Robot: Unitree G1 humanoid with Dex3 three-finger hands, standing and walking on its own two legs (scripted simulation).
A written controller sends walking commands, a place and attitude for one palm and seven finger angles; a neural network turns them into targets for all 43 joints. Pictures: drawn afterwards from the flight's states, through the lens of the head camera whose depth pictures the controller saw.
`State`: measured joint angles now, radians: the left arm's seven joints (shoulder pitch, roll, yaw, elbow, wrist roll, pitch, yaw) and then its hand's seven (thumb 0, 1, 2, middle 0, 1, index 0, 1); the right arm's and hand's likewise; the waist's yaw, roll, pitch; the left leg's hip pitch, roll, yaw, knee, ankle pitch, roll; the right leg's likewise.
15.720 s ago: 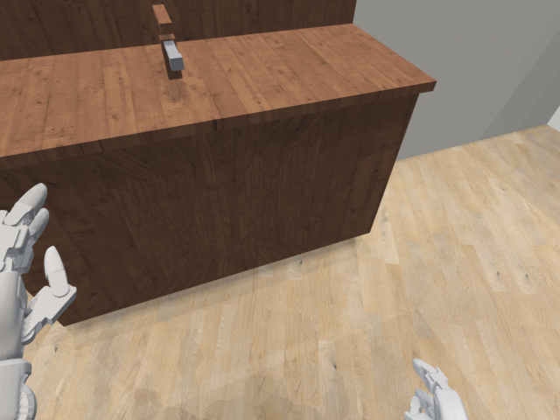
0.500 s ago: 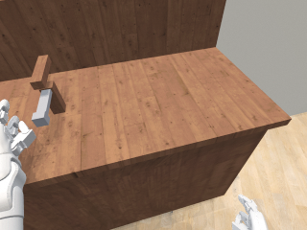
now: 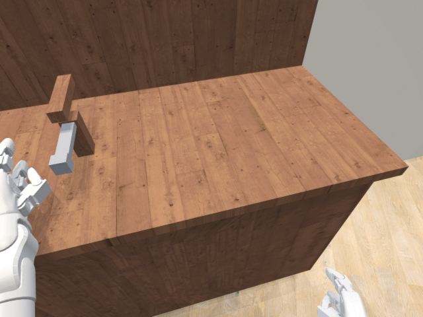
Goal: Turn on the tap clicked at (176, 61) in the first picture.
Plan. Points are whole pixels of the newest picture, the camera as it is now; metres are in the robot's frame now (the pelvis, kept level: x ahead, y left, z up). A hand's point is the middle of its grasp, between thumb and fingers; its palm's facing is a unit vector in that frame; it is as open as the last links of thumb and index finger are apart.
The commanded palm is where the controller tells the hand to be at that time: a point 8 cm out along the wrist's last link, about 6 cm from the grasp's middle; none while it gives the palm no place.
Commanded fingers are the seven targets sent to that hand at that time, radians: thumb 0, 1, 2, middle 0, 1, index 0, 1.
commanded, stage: push the lever round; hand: left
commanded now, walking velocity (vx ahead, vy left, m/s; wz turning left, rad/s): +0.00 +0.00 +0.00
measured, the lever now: (61, 164) +0.32 +0.31 +0.14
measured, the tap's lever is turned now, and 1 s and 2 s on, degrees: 0 15 45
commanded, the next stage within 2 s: none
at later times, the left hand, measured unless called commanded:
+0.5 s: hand (65, 184) +0.28 +0.29 +0.13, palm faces +0.57 -0.82 -0.08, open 7.7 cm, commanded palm +0.24 +0.32 +0.13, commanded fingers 0.00 0.90 0.90 -0.15 -0.15 -0.15 -0.15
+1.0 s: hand (83, 178) +0.30 +0.26 +0.13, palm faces +0.61 -0.79 -0.06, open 7.7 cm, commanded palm +0.26 +0.29 +0.13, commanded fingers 0.00 0.90 0.90 -0.15 -0.15 -0.15 -0.15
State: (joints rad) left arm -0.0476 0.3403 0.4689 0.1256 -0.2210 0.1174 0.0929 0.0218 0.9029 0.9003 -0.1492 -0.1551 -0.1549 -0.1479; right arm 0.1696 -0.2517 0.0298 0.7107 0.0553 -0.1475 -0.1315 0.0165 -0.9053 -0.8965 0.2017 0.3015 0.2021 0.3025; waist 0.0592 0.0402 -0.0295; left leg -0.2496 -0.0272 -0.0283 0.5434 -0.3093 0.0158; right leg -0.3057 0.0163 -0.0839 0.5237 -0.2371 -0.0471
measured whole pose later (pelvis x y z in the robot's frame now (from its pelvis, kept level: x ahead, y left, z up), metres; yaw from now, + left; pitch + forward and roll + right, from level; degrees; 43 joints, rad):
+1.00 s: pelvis -0.01 -0.01 +0.00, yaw +0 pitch +0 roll +0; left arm -0.10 0.22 0.33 0.06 -0.16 0.17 0.29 0.03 0.92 0.92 -0.15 -0.16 -0.15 -0.15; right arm 0.13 -0.24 0.03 0.72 0.04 -0.10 -0.12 0.02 -0.91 -0.90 0.20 0.30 0.20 0.30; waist 0.06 0.05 -0.02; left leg -0.24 -0.02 -0.04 0.54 -0.30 0.00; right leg -0.30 0.03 -0.09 0.52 -0.23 -0.07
